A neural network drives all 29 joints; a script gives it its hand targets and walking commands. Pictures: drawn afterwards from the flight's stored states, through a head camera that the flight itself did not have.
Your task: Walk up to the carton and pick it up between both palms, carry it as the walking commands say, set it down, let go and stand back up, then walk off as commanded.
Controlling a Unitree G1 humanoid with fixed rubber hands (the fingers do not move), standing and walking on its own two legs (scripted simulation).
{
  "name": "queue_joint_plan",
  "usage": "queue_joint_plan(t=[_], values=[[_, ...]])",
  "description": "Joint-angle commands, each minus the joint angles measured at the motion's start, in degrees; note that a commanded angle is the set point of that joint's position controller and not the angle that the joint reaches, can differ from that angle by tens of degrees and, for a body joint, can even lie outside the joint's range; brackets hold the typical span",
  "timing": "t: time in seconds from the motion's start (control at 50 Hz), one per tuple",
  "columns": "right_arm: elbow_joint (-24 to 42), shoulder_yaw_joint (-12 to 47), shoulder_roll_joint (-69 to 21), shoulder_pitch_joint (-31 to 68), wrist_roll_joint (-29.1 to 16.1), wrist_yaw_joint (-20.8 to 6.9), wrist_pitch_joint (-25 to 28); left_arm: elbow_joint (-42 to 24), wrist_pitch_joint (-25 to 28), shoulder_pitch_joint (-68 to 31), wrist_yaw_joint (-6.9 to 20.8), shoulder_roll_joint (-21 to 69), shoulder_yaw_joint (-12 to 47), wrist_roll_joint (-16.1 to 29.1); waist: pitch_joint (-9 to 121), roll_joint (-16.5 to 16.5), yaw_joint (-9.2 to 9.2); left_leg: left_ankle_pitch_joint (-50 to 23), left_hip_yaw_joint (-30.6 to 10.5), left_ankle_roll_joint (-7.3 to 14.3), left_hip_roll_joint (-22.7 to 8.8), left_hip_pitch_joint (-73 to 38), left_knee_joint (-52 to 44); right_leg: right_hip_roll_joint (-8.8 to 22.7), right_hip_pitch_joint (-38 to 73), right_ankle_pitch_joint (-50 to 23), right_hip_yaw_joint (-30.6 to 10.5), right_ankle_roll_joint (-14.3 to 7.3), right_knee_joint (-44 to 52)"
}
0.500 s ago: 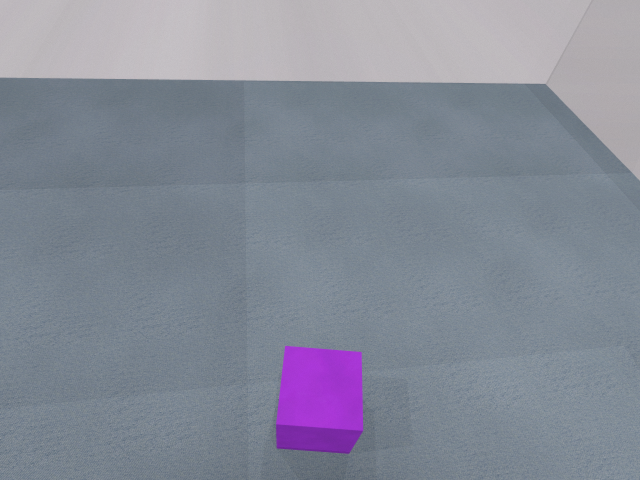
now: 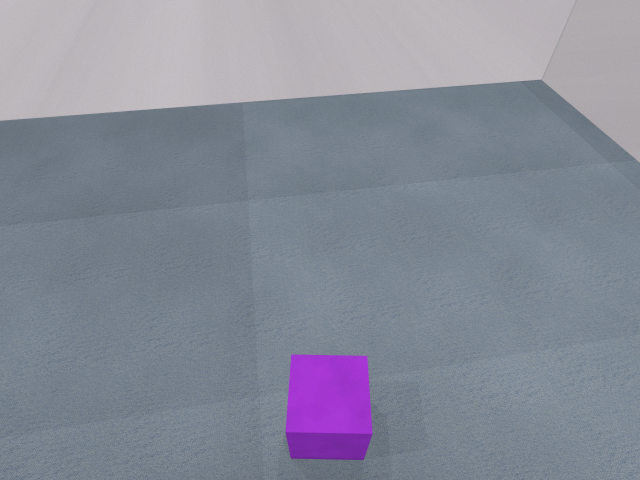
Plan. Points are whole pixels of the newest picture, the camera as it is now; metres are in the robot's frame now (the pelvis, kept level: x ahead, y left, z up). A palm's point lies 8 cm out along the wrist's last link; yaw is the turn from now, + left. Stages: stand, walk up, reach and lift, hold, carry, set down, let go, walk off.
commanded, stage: stand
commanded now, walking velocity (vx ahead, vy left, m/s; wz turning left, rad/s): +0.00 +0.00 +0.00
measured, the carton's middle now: (328, 408) +0.44 -0.01 -0.66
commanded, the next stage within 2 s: reach and lift in 0.14 s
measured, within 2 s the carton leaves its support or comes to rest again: neither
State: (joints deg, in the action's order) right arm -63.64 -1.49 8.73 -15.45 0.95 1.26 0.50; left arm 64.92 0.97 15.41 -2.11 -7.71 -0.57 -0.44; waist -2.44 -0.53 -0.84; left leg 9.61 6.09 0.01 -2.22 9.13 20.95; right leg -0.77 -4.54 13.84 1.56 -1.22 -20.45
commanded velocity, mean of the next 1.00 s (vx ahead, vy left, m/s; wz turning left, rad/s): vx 0.00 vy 0.00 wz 0.00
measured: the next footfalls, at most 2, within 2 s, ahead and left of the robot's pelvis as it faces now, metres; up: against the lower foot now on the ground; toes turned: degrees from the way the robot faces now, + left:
none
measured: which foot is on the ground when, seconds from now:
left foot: down 0.00-1.00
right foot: down 0.00-1.00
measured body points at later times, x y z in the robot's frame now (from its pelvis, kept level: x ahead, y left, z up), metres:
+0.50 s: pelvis +0.00 +0.01 -0.03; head +0.07 +0.01 +0.42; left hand +0.16 +0.21 -0.16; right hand +0.15 -0.22 -0.16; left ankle +0.02 +0.12 -0.75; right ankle -0.03 -0.10 -0.75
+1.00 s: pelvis -0.08 +0.01 -0.09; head +0.07 +0.01 +0.34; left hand +0.22 +0.21 -0.20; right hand +0.22 -0.21 -0.19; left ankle +0.02 +0.12 -0.75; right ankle -0.03 -0.11 -0.75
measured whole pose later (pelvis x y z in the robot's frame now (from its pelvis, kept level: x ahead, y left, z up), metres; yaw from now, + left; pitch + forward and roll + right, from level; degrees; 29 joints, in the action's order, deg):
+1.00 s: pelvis -0.08 +0.01 -0.09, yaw +0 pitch +14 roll +0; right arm -34.4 -6.7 11.4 20.5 -1.7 -2.3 -28.1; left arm 29.8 -30.5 -19.0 -2.8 -8.8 -4.9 1.0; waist -5.1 0.1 -0.4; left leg 19.1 0.9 0.6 -0.6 54.4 59.2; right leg -0.6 -50.9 24.9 0.7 -0.6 -61.5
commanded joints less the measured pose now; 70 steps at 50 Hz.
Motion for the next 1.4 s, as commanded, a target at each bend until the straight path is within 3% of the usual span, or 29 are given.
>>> queue_joint_plan(t=[0.0, 0.12, 0.14, 0.16, 0.18, 0.2, 0.22, 0.28, 0.34, 0.38, 0.46, 0.54, 0.62, 0.68, 0.8, 0.9, 1.08, 1.24, 1.38], values=[[0.5, -0.5, 4.2, -2.3, 0.1, 0.3, 0.4, -0.5, 0.4, 3.7, -0.2, -5.0, -0.7, 0.1, -2.5, 0.8, 0.29, -2.6, -5.4, 0.3, -5.3, -1.4, -3.0, 6.7, -6.5, -4.1, -5.5, -0.5, 4.7], [-0.6, -0.1, 3.4, -2.5, 0.3, 0.5, 0.4, 0.3, 0.6, 5.4, -0.3, -4.4, -0.5, 0.0, -2.3, 0.3, 0.55, -2.8, -5.2, 0.2, -5.4, -1.2, -2.6, 6.6, -6.4, -4.7, -5.5, -0.4, 4.1], [19.5, 1.0, 10.0, 17.6, -6.8, 0.5, -0.9, -19.8, -1.5, -14.7, 0.1, -10.3, 0.8, 4.5, 8.5, 0.2, 1.44, 15.4, -4.0, 2.7, 0.6, 10.8, 10.3, 3.0, -24.6, 16.3, -2.8, 0.5, -7.1], [30.7, 2.4, 8.9, 32.4, -7.5, 1.5, -5.0, -37.2, -5.6, -34.8, -0.6, -11.5, 0.9, 3.9, 7.3, -0.2, -3.1, 16.1, -3.3, 2.1, 0.1, 7.8, 11.4, 3.4, -28.2, 16.1, -1.6, 0.2, -7.7], [31.8, 3.2, 9.3, 29.6, -5.7, 1.3, -9.5, -35.6, -10.5, -30.5, -0.6, -11.6, 0.8, 3.9, 5.5, 1.1, 0.32, 17.5, -3.2, 2.9, 1.2, 9.3, 11.8, 2.9, -29.5, 20.5, -0.4, -0.7, -7.3], [30.1, 2.7, 9.8, 25.4, -5.4, 1.1, -14.1, -35.7, -15.5, -26.9, -0.4, -12.9, 1.0, 4.8, 5.6, 4.0, 0.99, 17.6, -2.5, 2.5, 1.7, 5.6, 13.1, 4.6, -33.5, 23.4, 0.6, -2.2, -6.2], [26.6, 2.6, 9.4, 21.2, -5.4, 1.0, -18.9, -33.1, -21.0, -23.3, 0.0, -12.3, 2.4, 5.2, 3.6, 5.4, -0.01, 15.3, -1.7, 1.9, 2.9, 1.0, 14.6, 5.3, -37.7, 23.1, -0.1, -3.5, -4.7], [25.1, 3.4, 7.8, 11.3, -4.8, 0.7, -33.8, -28.4, -36.0, -10.8, 1.2, -9.1, 2.6, 5.2, 4.1, 4.5, 1.85, 3.6, -4.9, 2.1, 3.0, 1.8, 17.9, 4.5, -36.9, 9.0, -4.8, -4.5, -7.7], [26.7, 1.7, 6.1, 5.0, -5.2, -0.7, -39.1, -31.5, -41.1, -4.5, 1.5, -5.0, 3.5, 4.6, 15.3, 1.4, 0.6, -14.3, -9.6, 3.1, 2.6, 4.3, 17.1, 0.2, -25.2, -14.4, -4.5, -3.0, -13.2], [29.9, -0.5, 5.2, 6.5, -2.9, -1.6, -37.5, -34.9, -39.3, -5.2, 1.5, -3.8, 1.4, 2.0, 16.9, 0.0, 0.85, -18.3, -9.4, 2.8, 3.2, 5.2, 15.4, -0.3, -23.0, -18.9, -4.3, -1.4, -13.3], [37.0, -3.0, 5.5, 14.4, 1.1, -3.4, -32.2, -42.1, -34.0, -13.5, 1.3, -3.3, -3.3, -2.1, 15.5, -0.9, 1.76, -15.7, -7.9, 2.3, 3.1, 9.3, 17.7, -0.3, -28.6, -15.1, -5.1, -0.9, -17.0], [41.0, -5.7, 7.2, 16.1, 2.5, -4.7, -27.3, -46.4, -29.7, -15.2, 0.7, -2.4, -3.5, -2.2, 22.2, -0.2, 0.95, -21.4, -8.7, 1.0, 2.6, 10.2, 24.6, -0.6, -35.4, -15.0, -4.7, 0.0, -23.1], [40.2, -4.8, 6.6, 14.1, 0.9, -5.2, -24.8, -45.0, -27.2, -12.7, 0.2, -0.7, -3.1, -1.3, 28.0, 1.4, 0.65, -23.3, -8.9, 0.0, 3.6, 11.8, 28.7, -1.4, -39.2, -15.7, -3.0, 0.8, -26.9], [40.7, -4.6, 6.2, 15.3, -0.5, -5.3, -24.5, -45.0, -26.9, -13.3, 0.3, -0.1, -3.1, -0.9, 28.3, 2.3, 0.48, -16.0, -8.4, 0.0, 4.2, 14.8, 29.1, -1.5, -40.8, -11.7, -2.2, 0.9, -27.7], [41.4, -5.3, 6.4, 26.7, -1.5, -4.4, -26.2, -46.6, -28.8, -24.5, 0.0, -2.3, -4.2, -0.2, 21.0, 2.1, -0.03, 7.3, -7.2, 0.8, 3.8, 22.8, 28.1, -0.5, -44.1, 7.4, -1.7, 0.5, -27.4], [37.6, -6.0, 7.7, 40.7, -2.4, -3.6, -27.6, -43.8, -30.5, -38.7, -0.6, -4.9, -5.0, 1.1, 19.2, 0.7, 0.35, 14.9, -6.2, -0.1, 3.1, 24.8, 30.3, -0.1, -44.9, 15.6, -1.0, 0.1, -28.1], [25.9, -9.4, 9.4, 58.5, -2.4, -2.5, -26.4, -31.9, -29.5, -57.3, -2.1, -5.1, -7.3, 1.2, 26.8, 0.9, 0.74, 11.2, -6.2, -0.7, 3.2, 29.6, 32.9, -0.4, -47.4, 10.7, -1.3, 0.9, -30.6], [19.8, -11.7, 12.1, 72.2, -2.1, -1.6, -20.4, -27.7, -23.7, -70.3, -4.7, -5.3, -10.4, 1.0, 38.2, 0.0, 0.28, 6.7, -6.6, -1.9, 4.1, 30.4, 34.3, -1.0, -53.0, 6.2, -0.9, 1.4, -32.6], [16.0, -11.9, 14.0, 79.3, -3.0, -1.1, -13.3, -24.5, -16.6, -76.9, -5.7, -7.1, -12.9, 1.1, 48.0, 0.4, 0.73, -2.0, -7.0, -1.9, 4.9, 31.8, 36.1, -2.0, -56.6, -1.1, -0.8, 1.6, -34.4]])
